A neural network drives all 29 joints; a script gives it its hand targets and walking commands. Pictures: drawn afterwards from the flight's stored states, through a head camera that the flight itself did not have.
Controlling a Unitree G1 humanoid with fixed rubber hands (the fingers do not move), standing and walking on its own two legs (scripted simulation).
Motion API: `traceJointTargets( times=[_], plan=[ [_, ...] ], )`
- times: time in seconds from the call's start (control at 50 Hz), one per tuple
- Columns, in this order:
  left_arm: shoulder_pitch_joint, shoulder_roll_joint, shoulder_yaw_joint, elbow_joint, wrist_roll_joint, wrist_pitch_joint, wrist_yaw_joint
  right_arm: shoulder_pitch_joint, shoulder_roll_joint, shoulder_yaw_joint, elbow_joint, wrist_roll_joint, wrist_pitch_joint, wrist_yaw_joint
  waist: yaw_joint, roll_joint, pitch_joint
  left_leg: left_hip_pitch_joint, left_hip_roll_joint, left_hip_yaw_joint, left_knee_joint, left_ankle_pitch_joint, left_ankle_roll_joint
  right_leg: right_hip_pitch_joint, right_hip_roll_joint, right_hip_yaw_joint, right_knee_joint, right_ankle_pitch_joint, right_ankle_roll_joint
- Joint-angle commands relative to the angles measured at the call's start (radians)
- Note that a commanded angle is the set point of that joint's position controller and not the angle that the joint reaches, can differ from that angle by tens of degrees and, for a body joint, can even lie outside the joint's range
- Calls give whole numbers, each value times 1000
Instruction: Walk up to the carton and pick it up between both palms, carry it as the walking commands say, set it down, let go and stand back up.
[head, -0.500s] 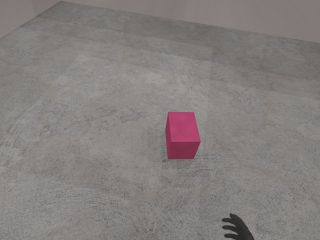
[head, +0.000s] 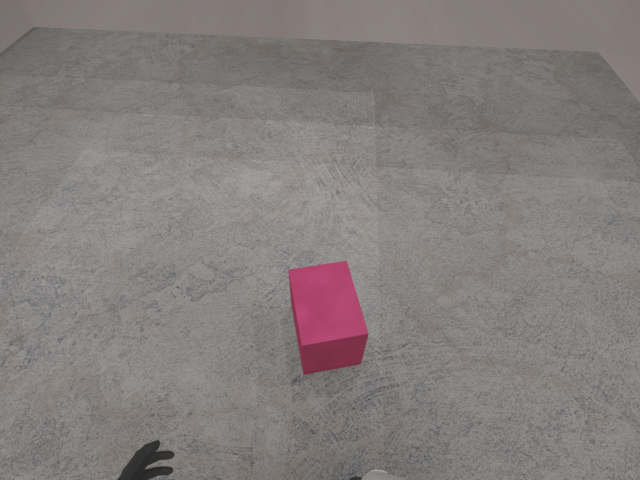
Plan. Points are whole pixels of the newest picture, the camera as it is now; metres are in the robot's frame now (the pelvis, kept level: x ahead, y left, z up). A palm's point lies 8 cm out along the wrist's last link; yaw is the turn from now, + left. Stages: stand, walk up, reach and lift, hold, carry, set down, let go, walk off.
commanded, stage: walk up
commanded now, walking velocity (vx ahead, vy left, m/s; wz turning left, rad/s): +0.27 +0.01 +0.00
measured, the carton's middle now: (325, 317) +0.67 -0.08 -0.64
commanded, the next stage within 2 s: none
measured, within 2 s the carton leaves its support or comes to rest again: neither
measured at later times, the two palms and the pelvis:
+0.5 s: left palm out of the picture +0.06 +0.28 -0.13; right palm (438, 415) +0.23 -0.18 -0.11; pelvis +0.13 +0.05 +0.02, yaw +1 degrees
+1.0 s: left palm (130, 464) +0.20 +0.23 -0.11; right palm out of the picture +0.11 -0.26 -0.12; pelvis +0.11 -0.01 +0.02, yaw -1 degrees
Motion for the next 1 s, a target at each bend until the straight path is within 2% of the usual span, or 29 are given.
traceJointTargets(
  times=[0.0, 0.02, 0.04, 0.08, 0.1, 0.18, 0.3, 0.32, 0.34, 0.36, 0.4, 0.42, 0.44, 0.46, 0.48, 0.5, 0.56, 0.58, 0.62, 0.64, 0.72, 0.8, 0.86, 0.88, 0.9, 0.92, 0.94, 0.96, 0.98],
  plan=[
    [370, 252, 56, 56, -24, -5, 32, 66, -71, -14, -37, 12, 4, -14, 127, -200, -287, -424, -45, -109, 512, -84, 46, 568, -415, 551, -291, 192, -114],
    [339, 223, 48, 49, -25, -7, 35, 59, -83, -26, -18, 10, 20, -17, 107, -80, -224, -432, -34, -129, 537, -21, 41, 498, -417, 528, -280, 305, -103],
    [269, 167, 35, 48, -27, -11, 39, 48, -67, -25, 0, 7, 27, -11, 78, -62, -149, -397, -6, -129, 483, 49, 34, 407, -358, 400, -271, 385, -81],
    [201, 114, 23, 45, -22, -16, 41, 42, -43, -19, -2, -3, 52, 4, 48, -161, -88, -331, -10, -87, 423, 123, 34, 257, -286, 260, -293, 339, -57],
    [211, 107, 19, 43, -16, -17, 39, 32, -42, -17, -7, -5, 64, 9, 48, -194, -91, -315, -23, -70, 405, 155, 36, 238, -260, 231, -301, 287, -55],
    [279, 113, 19, 55, -7, -16, 42, -97, -51, -16, -49, -4, 83, 22, 75, -198, -49, -378, -24, -51, 309, 245, 19, 229, -264, 218, -372, 69, -79],
    [348, 130, 24, 97, -1, -6, 54, -251, -50, -14, -89, 2, 79, 34, 100, -179, 25, -372, -33, -19, 56, 265, -20, 236, -254, 207, -456, -237, -93],
    [332, 123, 23, 104, -1, -5, 49, -264, -41, -12, -88, 7, 74, 34, 94, -202, 21, -320, -41, -2, -4, 263, -19, 215, -232, 177, -458, -253, -93],
    [321, 122, 22, 112, -3, 0, 49, -288, -39, -6, -98, 11, 60, 37, 89, -263, 8, -244, -57, 24, -56, 248, -16, 189, -184, 123, -445, -249, -92],
    [333, 125, 22, 123, -6, 6, 50, -294, -45, -7, -99, 13, 50, 34, 88, -265, -4, -201, -75, 47, -91, 233, -18, 194, -165, 110, -415, -218, -94],
    [336, 119, 14, 141, -17, 16, 49, -233, -49, -9, -71, 11, 29, 19, 54, -154, -24, -77, -96, 94, -221, 314, -16, 171, -150, 92, -311, -139, -85],
    [341, 86, 5, 143, -23, 18, 48, -163, -66, -11, -47, 6, 19, 4, 36, -79, -40, 6, -80, 82, -282, 360, -16, 162, -123, 81, -212, -30, -59],
    [349, 28, -14, 143, -47, 20, 59, -115, -98, -8, -34, 9, 1, -16, 44, 46, -49, 36, 33, -34, -356, 696, 0, 189, -82, 73, -109, 108, -14],
    [399, -16, -24, 137, -50, 22, 62, -91, -149, -9, -34, 8, -7, -19, 67, 175, -93, 89, 162, -130, -304, 1191, 35, 136, -29, 65, -59, -163, 42],
    [408, 11, -15, 139, -52, 44, 70, -118, -171, -18, -49, 24, 1, -20, 35, 253, -130, 93, 220, -167, -308, 1291, 130, 134, 17, 71, 27, -335, 54],
    [378, 23, -13, 127, -46, 63, 71, -137, -160, -14, -53, 21, 8, -22, 30, 245, -129, 89, 224, -183, -325, 1256, 160, 108, 20, 93, 102, -407, 58],
    [331, 34, -7, 112, -32, 95, 67, -195, -115, -4, -67, 8, 21, -35, 62, 175, -78, -9, 191, -148, -356, 1019, 173, 93, 23, 129, 247, -351, 58],
    [334, 32, -4, 116, -29, 101, 65, -200, -112, -4, -73, 6, 21, -36, 66, 156, -78, -28, 201, -155, -364, 978, 179, 85, 24, 136, 290, -335, 61],
    [303, 78, 24, 110, -17, 122, 57, -147, -167, -21, -70, 6, 30, -49, 57, 72, -90, -6, 286, -253, -360, 933, 201, -4, 23, 182, 454, -335, 76],
    [273, 85, 29, 91, -15, 130, 51, -128, -181, -27, -65, 8, 34, -59, 59, 55, -95, -11, 300, -256, -356, 907, 200, -39, 17, 205, 508, -323, 78],
    [185, 64, 17, 45, -13, 139, 31, -153, -152, -25, -85, -1, 35, -51, 51, 172, -83, -78, 219, -157, -397, 637, 183, -56, 17, 176, 488, -247, 85],
    [121, 60, 3, 7, -15, 139, 20, -122, -190, -37, -87, -15, 43, -41, 24, 198, -76, -79, 203, -160, -415, 548, 176, 3, 20, 139, 260, -277, 84],
    [151, 49, -13, 12, -36, 107, 33, -173, -174, -37, -97, -14, 49, -18, 39, 270, -104, -140, 121, -85, -407, 418, 151, 185, 59, 73, 25, -199, 61],
    [182, 39, -20, 29, -36, 93, 38, -185, -169, -35, -89, -4, 59, -13, 61, 240, -107, -145, 86, -68, -385, 398, 137, 247, 69, 42, -101, -114, 57],
    [217, 43, -18, 51, -35, 81, 45, -182, -153, -28, -82, 4, 64, -10, 73, 154, -118, -167, 53, -54, -344, 352, 122, 325, 45, 32, -203, -57, 47],
    [248, 73, -10, 60, -25, 65, 49, -132, -103, -11, -73, 8, 66, -9, 72, -1, -123, -204, 4, -28, -250, 246, 97, 390, -42, 116, -287, -41, 35],
    [246, 138, 9, 48, -8, 53, 50, -105, -47, 14, -90, 11, 67, -9, 59, -221, -84, -302, -62, -30, -113, 67, 46, 374, -221, 349, -361, -3, 9],
    [172, 170, 6, 33, -7, 57, 51, -132, -36, 19, -96, 18, 83, -18, 84, -328, -50, -266, -77, -59, -90, -5, 20, 209, -289, 429, -465, -138, -74],
    [125, 168, 6, 31, -7, 57, 53, -156, -76, 9, -72, 14, 94, -14, 70, -283, -3, -259, -76, -86, -18, 51, 22, 173, -248, 380, -471, -219, -81]
  ],
)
